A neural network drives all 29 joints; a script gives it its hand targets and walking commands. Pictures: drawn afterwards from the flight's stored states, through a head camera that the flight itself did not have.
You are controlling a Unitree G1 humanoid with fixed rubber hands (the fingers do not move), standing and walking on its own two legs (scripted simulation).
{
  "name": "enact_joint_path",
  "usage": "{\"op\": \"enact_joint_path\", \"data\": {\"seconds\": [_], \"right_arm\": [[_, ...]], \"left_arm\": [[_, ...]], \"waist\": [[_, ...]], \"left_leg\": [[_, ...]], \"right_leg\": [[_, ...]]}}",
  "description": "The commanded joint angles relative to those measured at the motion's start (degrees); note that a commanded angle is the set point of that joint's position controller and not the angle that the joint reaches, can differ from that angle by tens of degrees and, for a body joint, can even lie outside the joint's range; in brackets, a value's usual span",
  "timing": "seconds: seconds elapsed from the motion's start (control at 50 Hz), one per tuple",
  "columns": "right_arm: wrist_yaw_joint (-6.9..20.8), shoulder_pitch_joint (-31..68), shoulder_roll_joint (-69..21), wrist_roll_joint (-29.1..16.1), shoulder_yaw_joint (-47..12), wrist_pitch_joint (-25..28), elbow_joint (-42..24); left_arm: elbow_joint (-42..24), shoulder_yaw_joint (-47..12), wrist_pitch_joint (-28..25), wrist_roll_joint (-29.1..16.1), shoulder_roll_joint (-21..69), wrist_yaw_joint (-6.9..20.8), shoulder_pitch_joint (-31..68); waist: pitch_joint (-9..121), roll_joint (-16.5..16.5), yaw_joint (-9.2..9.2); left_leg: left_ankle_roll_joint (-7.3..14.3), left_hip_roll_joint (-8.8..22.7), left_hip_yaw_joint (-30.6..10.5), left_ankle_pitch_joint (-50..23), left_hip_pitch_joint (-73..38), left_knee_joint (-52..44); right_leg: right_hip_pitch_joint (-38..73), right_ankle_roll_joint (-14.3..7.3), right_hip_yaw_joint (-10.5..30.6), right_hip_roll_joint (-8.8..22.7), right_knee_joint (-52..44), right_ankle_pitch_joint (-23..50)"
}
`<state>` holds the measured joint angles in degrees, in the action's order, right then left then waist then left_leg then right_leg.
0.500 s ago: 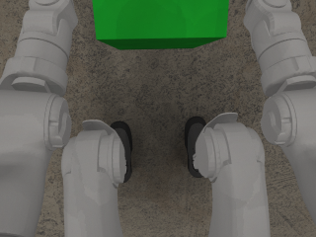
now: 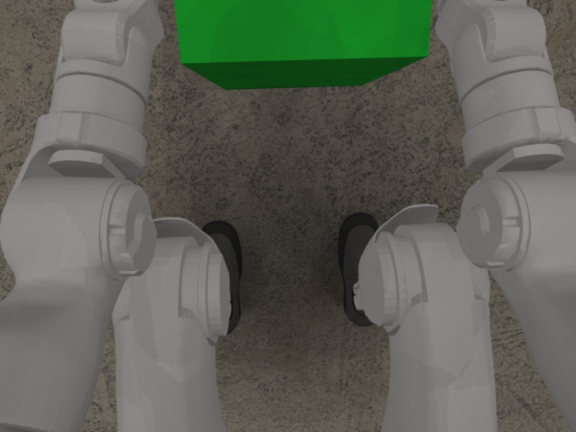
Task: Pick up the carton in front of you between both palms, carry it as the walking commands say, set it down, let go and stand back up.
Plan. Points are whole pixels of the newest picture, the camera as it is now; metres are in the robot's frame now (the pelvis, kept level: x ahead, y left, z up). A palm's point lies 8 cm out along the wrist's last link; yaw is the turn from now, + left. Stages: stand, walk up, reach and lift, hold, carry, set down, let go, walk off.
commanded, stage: reach and lift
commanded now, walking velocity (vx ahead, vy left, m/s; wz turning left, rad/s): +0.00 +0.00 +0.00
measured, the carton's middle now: out of the picture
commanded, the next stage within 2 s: none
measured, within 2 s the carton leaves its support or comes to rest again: leaves its support in 0.02 s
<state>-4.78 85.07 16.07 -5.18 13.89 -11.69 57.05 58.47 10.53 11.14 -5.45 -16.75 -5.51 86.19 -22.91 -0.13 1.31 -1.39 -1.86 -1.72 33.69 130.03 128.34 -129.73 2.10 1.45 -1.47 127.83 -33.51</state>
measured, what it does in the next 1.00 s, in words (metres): rises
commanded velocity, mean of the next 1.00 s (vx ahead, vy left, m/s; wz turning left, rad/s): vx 0.00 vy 0.00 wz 0.00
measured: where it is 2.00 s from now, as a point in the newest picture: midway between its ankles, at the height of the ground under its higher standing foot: (292, 291)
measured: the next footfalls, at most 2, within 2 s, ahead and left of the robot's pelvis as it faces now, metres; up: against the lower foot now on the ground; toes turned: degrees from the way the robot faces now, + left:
none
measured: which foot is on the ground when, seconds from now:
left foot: down 0.00-1.00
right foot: down 0.00-1.00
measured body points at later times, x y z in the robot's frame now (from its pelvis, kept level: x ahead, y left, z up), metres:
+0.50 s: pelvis -0.01 +0.00 +0.11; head +0.27 +0.00 +0.46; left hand +0.52 +0.14 +0.04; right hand +0.51 -0.16 +0.04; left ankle +0.11 +0.12 -0.32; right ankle +0.11 -0.13 -0.32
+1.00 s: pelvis +0.03 +0.00 +0.23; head +0.22 +0.00 +0.64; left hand +0.48 +0.15 +0.19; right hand +0.48 -0.16 +0.19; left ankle +0.11 +0.12 -0.32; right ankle +0.11 -0.13 -0.32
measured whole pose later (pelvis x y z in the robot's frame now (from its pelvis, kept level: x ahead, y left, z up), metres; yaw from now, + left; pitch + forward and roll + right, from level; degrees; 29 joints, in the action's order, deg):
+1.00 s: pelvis +0.03 +0.00 +0.23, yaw +1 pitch +37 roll +0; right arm -0.5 45.9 -4.5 14.1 26.8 -23.4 33.7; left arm 35.8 26.2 22.7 13.7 4.2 -1.9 47.2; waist 13.9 -0.6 0.9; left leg -1.4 -2.8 -3.0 27.2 93.2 83.2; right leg -93.1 1.9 3.0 -2.0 83.1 -27.1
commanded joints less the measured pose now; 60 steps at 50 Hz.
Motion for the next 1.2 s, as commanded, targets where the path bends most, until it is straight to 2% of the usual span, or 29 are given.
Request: {"op": "enact_joint_path", "data": {"seconds": [0.0,0.06,0.1,0.16,0.24,0.3,0.36,0.5,0.66,0.78,0.98,1.18], "right_arm": [[15.54,33.84,-61.27,-7.49,-22.00,-0.47,-16.32],[15.43,32.72,-65.25,-7.35,-24.06,-2.64,-22.32],[14.99,29.92,-67.79,-5.61,-24.63,-3.98,-24.19],[15.04,24.63,-69.38,-2.04,-22.85,-5.84,-22.79],[15.98,18.36,-69.04,6.50,-13.78,-7.81,-13.90],[16.34,18.13,-68.25,10.34,-9.28,-8.34,-11.90],[16.60,19.05,-68.40,11.96,-7.37,-8.64,-11.40],[17.81,18.81,-72.00,12.32,-8.68,-10.73,-12.58],[19.17,12.86,-77.17,8.98,-15.96,-12.59,-18.41],[18.89,5.22,-78.98,8.55,-18.50,-12.37,-19.57],[18.40,-6.24,-80.85,10.49,-18.94,-11.14,-19.04],[18.18,-16.49,-82.10,11.11,-21.88,-10.35,-21.29]], "left_arm": [[-18.24,-21.54,0.26,-6.72,60.24,15.54,34.59],[-23.97,-23.35,2.17,-6.57,65.17,15.06,32.41],[-24.22,-22.88,3.82,-4.48,68.73,14.55,28.68],[-20.91,-19.88,6.17,-0.76,71.55,14.84,21.70],[-10.56,-10.39,8.25,7.00,71.88,16.34,15.46],[-8.40,-5.94,8.57,10.37,70.78,16.77,16.05],[-7.98,-3.84,8.70,12.17,70.40,16.78,17.28],[-10.29,-4.76,10.77,12.89,74.00,17.60,17.17],[-16.23,-11.75,12.64,9.68,79.37,18.78,11.04],[-18.02,-15.08,12.52,8.79,81.48,18.72,3.78],[-17.72,-15.52,11.21,10.59,82.98,18.08,-7.65],[-20.26,-17.98,10.44,11.01,83.76,18.38,-17.94]], "waist": [[92.16,-1.77,0.65],[108.15,-2.59,-0.05],[110.39,-2.42,-0.18],[101.49,-1.71,0.23],[79.84,-1.40,0.81],[75.88,-1.43,0.94],[77.41,-1.29,0.72],[86.75,-1.16,0.19],[94.57,-0.54,-0.04],[90.16,-0.70,0.21],[79.87,-0.86,-0.19],[72.37,0.14,-0.71]], "left_leg": [[0.94,-5.33,6.36,-27.88,-43.08,-9.24],[0.61,-5.92,6.65,-35.33,-51.78,-10.18],[0.23,-6.73,7.05,-36.26,-51.03,-11.94],[-0.04,-7.43,7.14,-28.87,-43.45,-16.64],[0.36,-7.65,6.68,-13.96,-32.12,-23.38],[0.86,-7.88,6.27,-9.44,-31.12,-27.38],[1.07,-7.97,6.26,-7.60,-32.99,-30.51],[0.79,-7.96,6.71,-6.89,-41.18,-36.59],[0.23,-8.07,6.10,-15.21,-52.38,-41.74],[-0.14,-8.32,5.05,-17.69,-56.72,-46.71],[0.08,-8.22,3.03,-17.68,-65.64,-57.17],[0.79,-7.15,0.63,-20.02,-78.56,-68.59]], "right_leg": [[42.80,-1.28,-6.75,-5.64,-9.11,29.53],[45.23,-0.45,-7.55,-6.40,-10.32,34.33],[44.19,0.31,-7.65,-6.92,-12.21,34.82],[40.79,0.47,-7.46,-7.36,-16.60,28.79],[32.00,-0.63,-7.13,-7.45,-23.38,14.55],[31.08,-1.24,-6.69,-7.53,-27.21,10.17],[32.86,-1.46,-6.53,-7.61,-30.25,8.43],[40.80,-1.01,-6.76,-7.75,-36.07,7.52],[50.76,-0.46,-6.65,-7.99,-40.91,15.45],[56.09,-0.47,-5.49,-8.09,-45.75,18.28],[65.26,-0.91,-2.98,-8.08,-56.32,18.14],[78.86,-1.36,-0.39,-7.31,-67.82,20.27]]}}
